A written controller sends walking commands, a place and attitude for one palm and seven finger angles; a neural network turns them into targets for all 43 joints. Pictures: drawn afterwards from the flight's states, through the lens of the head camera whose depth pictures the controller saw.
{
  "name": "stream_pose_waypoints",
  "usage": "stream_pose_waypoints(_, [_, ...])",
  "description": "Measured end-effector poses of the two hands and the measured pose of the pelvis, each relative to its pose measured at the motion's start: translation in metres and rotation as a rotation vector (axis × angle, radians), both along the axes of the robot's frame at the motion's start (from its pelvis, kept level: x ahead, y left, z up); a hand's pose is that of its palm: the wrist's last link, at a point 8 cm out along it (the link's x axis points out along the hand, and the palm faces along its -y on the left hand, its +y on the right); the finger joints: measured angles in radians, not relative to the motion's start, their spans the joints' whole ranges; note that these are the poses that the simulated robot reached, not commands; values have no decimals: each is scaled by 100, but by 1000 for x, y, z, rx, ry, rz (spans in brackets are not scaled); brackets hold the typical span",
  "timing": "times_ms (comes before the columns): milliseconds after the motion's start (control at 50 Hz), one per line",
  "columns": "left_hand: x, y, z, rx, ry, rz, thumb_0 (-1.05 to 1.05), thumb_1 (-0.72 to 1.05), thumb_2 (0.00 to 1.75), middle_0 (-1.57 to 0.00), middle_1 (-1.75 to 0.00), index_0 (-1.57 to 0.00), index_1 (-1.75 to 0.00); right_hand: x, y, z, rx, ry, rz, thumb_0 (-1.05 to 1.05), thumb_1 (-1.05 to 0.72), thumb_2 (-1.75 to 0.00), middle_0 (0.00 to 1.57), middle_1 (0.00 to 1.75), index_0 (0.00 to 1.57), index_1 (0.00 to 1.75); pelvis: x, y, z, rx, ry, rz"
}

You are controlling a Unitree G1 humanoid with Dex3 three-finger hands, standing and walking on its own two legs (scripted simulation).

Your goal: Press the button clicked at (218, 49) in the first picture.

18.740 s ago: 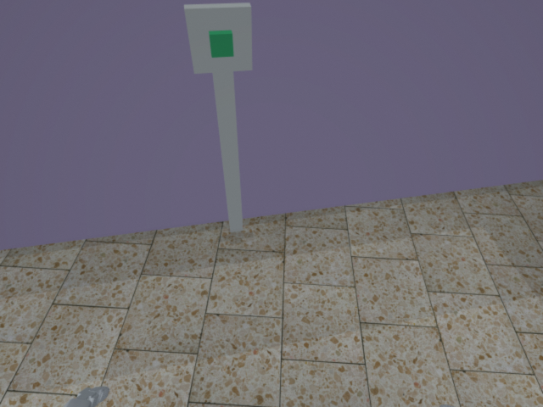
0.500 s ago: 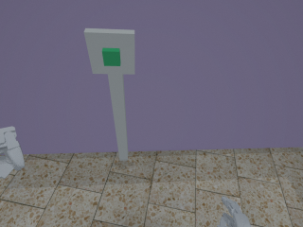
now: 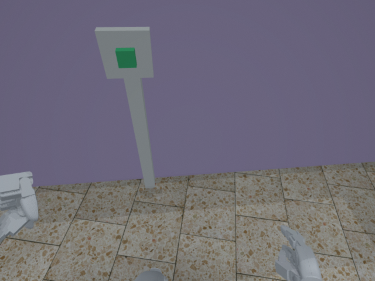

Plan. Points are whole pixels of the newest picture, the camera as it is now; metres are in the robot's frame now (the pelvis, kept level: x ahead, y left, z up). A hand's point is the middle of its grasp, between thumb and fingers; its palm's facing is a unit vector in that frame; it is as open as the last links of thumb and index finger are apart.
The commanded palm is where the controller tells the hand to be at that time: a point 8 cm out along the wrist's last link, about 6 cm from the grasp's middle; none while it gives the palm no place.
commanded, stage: stop stepping back and stand still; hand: left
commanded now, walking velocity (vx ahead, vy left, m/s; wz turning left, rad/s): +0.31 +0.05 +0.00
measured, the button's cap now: (126, 57) +0.74 +0.24 +0.11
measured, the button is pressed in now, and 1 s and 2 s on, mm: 0 0 0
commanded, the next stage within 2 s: let the arm hang, fingers relaxed in 0.54 s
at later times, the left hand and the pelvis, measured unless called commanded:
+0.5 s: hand (4, 238) +0.14 +0.25 +0.18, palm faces +0.41 -0.78 -0.48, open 3.1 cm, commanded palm +0.08 +0.29 +0.19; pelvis -0.04 +0.00 +0.00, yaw +2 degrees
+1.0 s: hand out of the picture -0.01 +0.21 -0.16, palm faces +0.17 -0.96 -0.24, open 3.6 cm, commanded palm none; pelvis -0.06 +0.00 +0.00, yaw +8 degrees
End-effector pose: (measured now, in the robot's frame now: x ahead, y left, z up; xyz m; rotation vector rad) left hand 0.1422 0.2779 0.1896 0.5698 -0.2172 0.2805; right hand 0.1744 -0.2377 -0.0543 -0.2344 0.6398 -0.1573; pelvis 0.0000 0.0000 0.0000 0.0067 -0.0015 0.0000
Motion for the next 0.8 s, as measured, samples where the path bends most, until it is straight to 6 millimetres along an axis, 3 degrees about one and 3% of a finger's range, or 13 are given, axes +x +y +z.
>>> stream_pose_waypoints(80, [-29,7,0,-67,-32,97,2,88,90,-131,-150,-131,-150,-33,-2,-4,-25,109,-8,1,-90,-90,20,30,20,30,-6,0,11,26,28,-4])
stream_pose_waypoints(180, [-33,21,-7,-124,-114,165,2,88,90,-131,-150,-131,-150,-56,2,-10,-73,129,13,1,-90,-90,20,30,20,30,-18,8,9,-4,46,39])
stream_pose_waypoints(280, [-30,22,-2,-79,-135,103,2,89,90,-131,-150,-131,-150,-67,19,-14,-26,89,15,1,-90,-90,20,30,20,30,-35,15,3,15,12,36])
stream_pose_waypoints(400, [-35,4,18,43,-122,21,2,89,90,-131,-150,-131,-150,-74,37,-26,91,54,24,1,-90,-90,20,30,20,30,-38,7,0,8,-8,27])
stream_pose_waypoints(500, [-45,5,8,12,-74,63,1,89,90,-131,-150,-131,-150,-80,28,-37,94,142,23,1,-90,-90,20,30,21,30,-42,4,2,1,2,32])
stream_pose_waypoints(640, [-54,15,-11,-74,-21,128,2,89,90,-131,-150,-131,-150,-77,11,-21,-18,158,27,1,-90,-90,20,30,20,30,-41,8,8,8,4,46])
stream_pose_waypoints(680, [-46,22,-38,-86,53,111,1,89,90,-131,-150,-131,-150,-71,6,-28,-23,149,68,1,-90,-90,20,30,20,30,-42,15,-1,-16,16,71])
stream_pose_waypoints(740, [-35,31,-130,-228,407,189,0,89,90,-128,-148,-129,-148,-71,5,-49,-7,214,82,1,-90,-90,20,30,20,30,-47,18,-8,9,20,92])
stream_pose_waypoints(800, [-52,13,-220,-363,762,244,1,90,90,-122,-143,-123,-143,-78,9,-64,22,258,89,1,-90,-90,20,30,20,30,-50,13,-13,39,10,96])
